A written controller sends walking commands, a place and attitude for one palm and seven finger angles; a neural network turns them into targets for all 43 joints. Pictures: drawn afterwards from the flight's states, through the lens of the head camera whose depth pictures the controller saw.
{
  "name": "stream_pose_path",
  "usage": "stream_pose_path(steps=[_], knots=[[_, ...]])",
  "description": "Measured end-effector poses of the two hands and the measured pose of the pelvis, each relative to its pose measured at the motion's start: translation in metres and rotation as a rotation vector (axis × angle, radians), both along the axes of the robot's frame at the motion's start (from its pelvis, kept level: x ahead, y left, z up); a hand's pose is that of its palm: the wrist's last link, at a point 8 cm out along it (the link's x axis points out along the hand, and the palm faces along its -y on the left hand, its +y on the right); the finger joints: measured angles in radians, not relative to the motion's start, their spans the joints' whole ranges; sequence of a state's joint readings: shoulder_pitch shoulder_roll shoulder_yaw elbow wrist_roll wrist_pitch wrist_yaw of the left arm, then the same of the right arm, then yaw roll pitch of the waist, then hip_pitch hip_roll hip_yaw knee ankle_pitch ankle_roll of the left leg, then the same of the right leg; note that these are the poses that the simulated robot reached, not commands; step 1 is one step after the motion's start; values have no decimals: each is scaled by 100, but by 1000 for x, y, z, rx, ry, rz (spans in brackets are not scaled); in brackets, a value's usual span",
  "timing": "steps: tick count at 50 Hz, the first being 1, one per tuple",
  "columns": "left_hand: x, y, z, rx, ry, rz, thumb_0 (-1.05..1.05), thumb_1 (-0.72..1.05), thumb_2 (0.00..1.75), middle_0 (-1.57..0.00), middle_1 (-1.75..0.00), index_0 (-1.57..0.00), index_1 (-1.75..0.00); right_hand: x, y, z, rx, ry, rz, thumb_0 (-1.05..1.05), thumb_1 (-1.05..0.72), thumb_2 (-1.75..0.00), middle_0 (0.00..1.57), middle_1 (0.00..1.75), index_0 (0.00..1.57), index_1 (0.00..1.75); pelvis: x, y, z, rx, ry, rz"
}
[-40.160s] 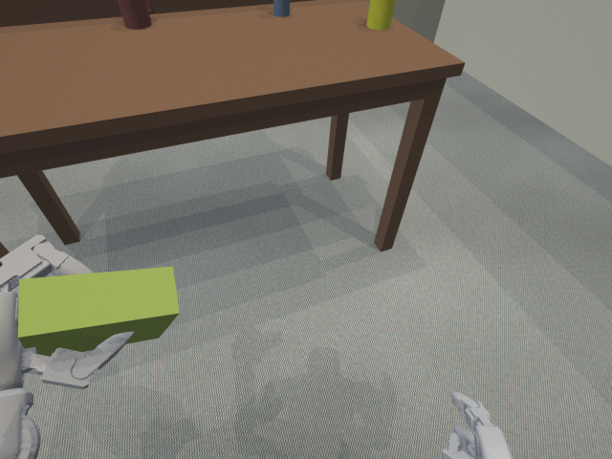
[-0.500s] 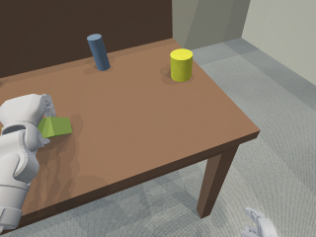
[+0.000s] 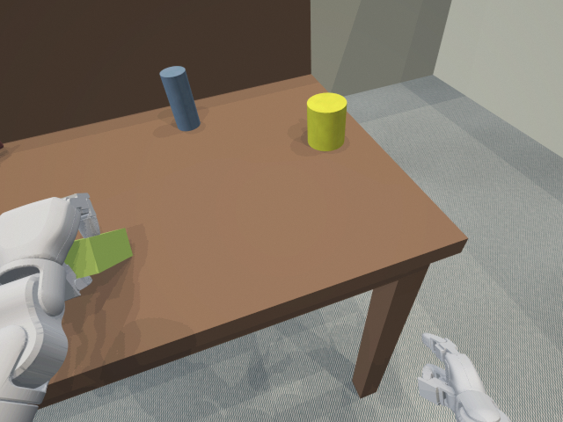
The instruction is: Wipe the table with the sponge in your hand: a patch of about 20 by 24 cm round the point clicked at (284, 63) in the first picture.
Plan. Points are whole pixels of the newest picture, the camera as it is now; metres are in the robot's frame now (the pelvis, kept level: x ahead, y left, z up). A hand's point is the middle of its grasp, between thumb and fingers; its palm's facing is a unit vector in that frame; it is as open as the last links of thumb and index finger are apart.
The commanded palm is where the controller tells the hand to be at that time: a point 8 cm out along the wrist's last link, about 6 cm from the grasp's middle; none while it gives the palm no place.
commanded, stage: wipe back along the first lane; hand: left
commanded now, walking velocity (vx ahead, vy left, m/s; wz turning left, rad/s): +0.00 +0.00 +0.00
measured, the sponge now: (81, 255) +0.30 +0.34 +0.10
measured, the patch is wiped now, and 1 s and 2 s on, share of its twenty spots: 1.00 1.00 1.00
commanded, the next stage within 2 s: lift the sponge slowly off the table in 0.32 s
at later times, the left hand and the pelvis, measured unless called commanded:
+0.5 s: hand (68, 280) +0.23 +0.29 +0.14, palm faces +0.20 -0.07 -0.98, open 8.6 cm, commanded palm +0.18 +0.28 +0.17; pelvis -0.01 +0.01 +0.00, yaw +0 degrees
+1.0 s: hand (71, 279) +0.23 +0.28 +0.15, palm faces +0.14 -0.07 -0.99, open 8.5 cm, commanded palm +0.18 +0.28 +0.20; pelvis -0.01 -0.01 +0.00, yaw +0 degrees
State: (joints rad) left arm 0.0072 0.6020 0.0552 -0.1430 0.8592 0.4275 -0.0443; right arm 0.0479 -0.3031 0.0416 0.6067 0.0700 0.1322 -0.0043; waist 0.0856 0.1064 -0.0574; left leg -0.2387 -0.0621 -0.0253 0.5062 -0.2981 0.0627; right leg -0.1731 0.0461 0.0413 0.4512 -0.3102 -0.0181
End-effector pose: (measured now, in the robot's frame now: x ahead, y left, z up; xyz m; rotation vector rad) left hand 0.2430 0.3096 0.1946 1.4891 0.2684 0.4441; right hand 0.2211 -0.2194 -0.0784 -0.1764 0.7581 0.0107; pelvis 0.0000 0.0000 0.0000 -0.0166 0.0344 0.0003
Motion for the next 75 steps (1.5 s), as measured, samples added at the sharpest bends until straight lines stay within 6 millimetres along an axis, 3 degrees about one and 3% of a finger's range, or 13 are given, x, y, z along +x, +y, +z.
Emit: stream_pose_path(steps=[22,29,50,65,75], knots=[[-41,-20,-6,-38,-73,-7,2,-36,107,-70,-163,-83,-156,-6,30,0,43,-23,35,2,-91,-90,20,30,20,30,-11,12,-1,-1,-22,-9],[-41,-22,-6,-50,-85,24,3,-37,108,-72,-163,-85,-154,-1,31,2,21,-25,58,2,-91,-90,20,30,20,30,-14,9,0,3,-29,-3],[-43,-34,5,-49,-24,24,3,-40,109,-77,-158,-89,-150,14,8,10,-1,-60,70,2,-91,-90,20,30,20,30,-11,-15,0,12,-42,3],[-54,-38,12,-40,21,0,1,-42,109,-82,-151,-92,-148,2,-9,8,-18,-56,58,2,-91,-90,20,30,20,30,-18,-27,0,14,-62,6],[-60,-27,18,-22,22,9,0,-43,109,-84,-147,-93,-147,-11,-8,8,-34,-58,65,2,-91,-90,20,30,20,30,-33,-30,1,13,-86,17]])
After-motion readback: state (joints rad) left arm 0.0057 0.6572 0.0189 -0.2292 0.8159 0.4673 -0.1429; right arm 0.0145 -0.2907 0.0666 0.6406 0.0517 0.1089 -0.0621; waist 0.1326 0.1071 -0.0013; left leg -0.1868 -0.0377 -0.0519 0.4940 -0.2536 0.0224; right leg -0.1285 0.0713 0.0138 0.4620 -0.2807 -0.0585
